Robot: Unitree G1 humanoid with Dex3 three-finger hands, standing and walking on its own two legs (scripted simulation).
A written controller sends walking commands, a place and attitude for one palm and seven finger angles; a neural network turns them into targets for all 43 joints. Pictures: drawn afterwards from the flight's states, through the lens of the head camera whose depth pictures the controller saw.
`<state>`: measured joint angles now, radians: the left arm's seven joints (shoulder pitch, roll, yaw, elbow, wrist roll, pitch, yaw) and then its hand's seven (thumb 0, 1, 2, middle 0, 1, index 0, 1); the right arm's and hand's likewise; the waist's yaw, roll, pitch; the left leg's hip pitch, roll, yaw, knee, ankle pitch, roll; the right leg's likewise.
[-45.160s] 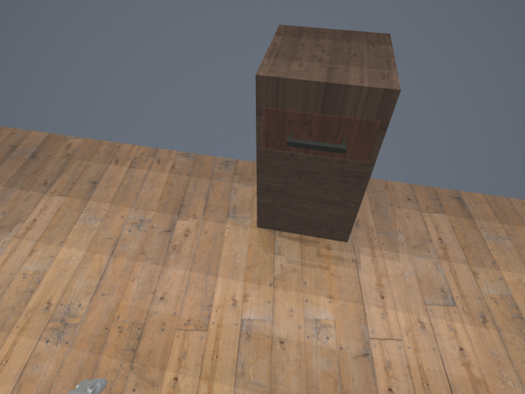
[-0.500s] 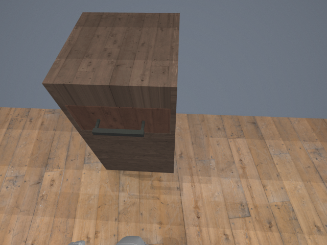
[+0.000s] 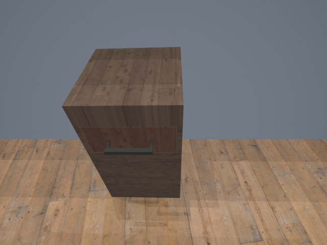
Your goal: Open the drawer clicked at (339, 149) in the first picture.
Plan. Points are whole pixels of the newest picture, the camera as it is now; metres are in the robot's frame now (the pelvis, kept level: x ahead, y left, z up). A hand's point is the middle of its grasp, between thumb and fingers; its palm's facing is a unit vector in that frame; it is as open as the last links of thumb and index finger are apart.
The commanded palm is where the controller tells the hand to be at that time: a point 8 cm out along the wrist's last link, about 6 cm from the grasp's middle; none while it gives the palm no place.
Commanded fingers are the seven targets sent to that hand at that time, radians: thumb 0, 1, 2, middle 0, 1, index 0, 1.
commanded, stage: come to a stop and stand still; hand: left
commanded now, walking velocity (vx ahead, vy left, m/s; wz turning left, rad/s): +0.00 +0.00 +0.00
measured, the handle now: (129, 147) +0.52 +0.19 -0.18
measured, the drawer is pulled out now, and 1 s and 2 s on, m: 0.00 0.00 0.00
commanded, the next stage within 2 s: look again from close up in 1.52 s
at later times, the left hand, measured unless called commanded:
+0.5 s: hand out of the picture -0.01 +0.14 -0.16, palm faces +0.00 -0.98 -0.19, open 7.4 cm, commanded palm none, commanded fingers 0.00 0.90 0.90 -0.20 -0.30 -0.20 -0.30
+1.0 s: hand out of the picture +0.01 +0.12 -0.16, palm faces +0.04 -0.98 -0.20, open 7.3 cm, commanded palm none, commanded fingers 0.00 0.90 0.90 -0.20 -0.30 -0.20 -0.30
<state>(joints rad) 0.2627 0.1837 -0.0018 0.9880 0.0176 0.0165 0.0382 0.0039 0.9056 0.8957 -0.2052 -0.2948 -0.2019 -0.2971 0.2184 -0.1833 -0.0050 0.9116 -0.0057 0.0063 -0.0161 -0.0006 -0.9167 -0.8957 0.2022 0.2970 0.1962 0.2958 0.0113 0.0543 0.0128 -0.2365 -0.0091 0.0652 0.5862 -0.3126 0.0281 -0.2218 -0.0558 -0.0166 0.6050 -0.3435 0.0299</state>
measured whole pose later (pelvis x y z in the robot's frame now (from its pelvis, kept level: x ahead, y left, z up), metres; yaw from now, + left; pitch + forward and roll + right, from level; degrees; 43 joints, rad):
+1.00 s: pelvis +0.03 -0.05 +0.01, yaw +0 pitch +0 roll +1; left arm 0.30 0.13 -0.01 1.14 0.01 -0.02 0.03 0.01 0.92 0.90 -0.20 -0.29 -0.20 -0.30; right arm 0.29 -0.15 0.02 1.13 -0.01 -0.02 -0.04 0.01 -0.92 -0.90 0.20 0.30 0.20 0.30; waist 0.01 0.02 0.01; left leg -0.16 0.04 0.04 0.42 -0.25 -0.04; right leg -0.16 0.00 -0.05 0.48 -0.31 -0.04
